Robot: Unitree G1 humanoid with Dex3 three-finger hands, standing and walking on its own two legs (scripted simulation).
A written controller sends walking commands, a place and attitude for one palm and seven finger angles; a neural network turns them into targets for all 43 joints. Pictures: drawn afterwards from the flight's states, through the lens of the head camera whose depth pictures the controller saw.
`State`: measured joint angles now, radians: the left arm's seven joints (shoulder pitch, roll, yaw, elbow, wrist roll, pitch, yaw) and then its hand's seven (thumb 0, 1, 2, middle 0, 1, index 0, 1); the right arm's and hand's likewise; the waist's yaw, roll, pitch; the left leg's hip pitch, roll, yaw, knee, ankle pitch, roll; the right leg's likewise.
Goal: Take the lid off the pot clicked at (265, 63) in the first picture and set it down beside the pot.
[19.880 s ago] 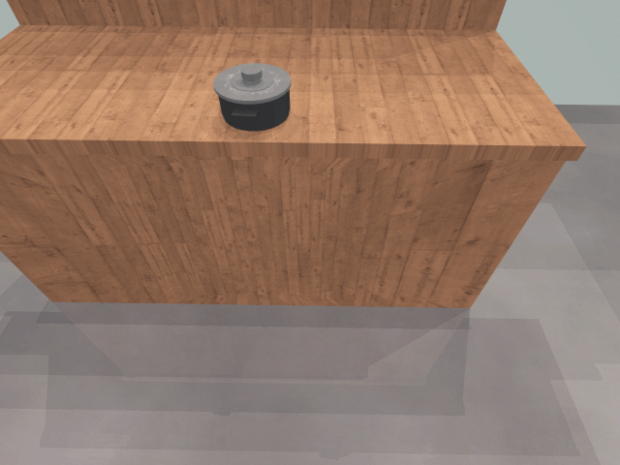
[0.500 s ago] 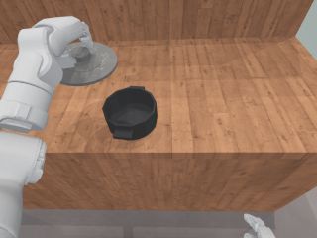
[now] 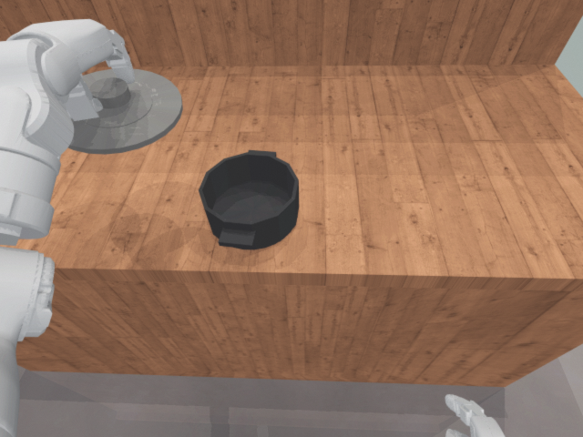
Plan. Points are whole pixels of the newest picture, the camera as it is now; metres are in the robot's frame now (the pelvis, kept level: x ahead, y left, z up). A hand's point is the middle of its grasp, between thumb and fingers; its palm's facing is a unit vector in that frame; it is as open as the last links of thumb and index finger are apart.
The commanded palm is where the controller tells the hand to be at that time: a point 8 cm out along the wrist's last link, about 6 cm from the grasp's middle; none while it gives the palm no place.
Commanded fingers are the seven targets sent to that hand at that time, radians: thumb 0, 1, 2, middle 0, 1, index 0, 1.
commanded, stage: move the lid sideways beside the pot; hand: left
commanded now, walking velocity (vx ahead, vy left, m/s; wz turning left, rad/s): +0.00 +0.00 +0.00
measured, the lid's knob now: (110, 92) +0.49 +0.24 +0.22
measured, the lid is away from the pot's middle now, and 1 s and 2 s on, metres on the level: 0.17 0.23 0.22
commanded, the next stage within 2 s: lower the lid onto the table in 0.78 s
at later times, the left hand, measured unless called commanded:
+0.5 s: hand (48, 97) +0.45 +0.29 +0.25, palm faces -0.23 -0.05 -0.97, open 7.9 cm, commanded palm +0.44 +0.30 +0.31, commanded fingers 0.00 0.67 1.04 -1.19 -1.13 -0.71 -0.91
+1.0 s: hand (40, 108) +0.44 +0.31 +0.23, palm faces -0.27 -0.05 -0.96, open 7.9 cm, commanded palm +0.45 +0.30 +0.30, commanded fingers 0.00 0.67 1.04 -1.19 -1.13 -0.71 -0.91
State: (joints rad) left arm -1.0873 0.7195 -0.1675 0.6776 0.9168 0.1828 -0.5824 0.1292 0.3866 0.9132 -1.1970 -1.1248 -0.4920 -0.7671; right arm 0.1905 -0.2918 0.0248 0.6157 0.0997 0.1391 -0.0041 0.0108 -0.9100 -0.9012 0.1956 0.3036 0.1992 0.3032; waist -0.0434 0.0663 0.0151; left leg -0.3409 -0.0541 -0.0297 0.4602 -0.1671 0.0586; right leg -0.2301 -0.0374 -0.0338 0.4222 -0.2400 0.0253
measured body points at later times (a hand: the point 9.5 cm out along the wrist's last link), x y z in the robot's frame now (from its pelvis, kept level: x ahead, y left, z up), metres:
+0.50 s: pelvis +0.00 +0.00 +0.00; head +0.04 -0.01 +0.45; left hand +0.46 +0.29 +0.30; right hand +0.09 -0.27 -0.12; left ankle +0.04 +0.08 -0.74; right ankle -0.02 -0.15 -0.74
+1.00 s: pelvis +0.00 +0.00 +0.00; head +0.05 -0.01 +0.45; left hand +0.45 +0.31 +0.29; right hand +0.11 -0.26 -0.12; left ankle +0.04 +0.08 -0.74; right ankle -0.02 -0.15 -0.74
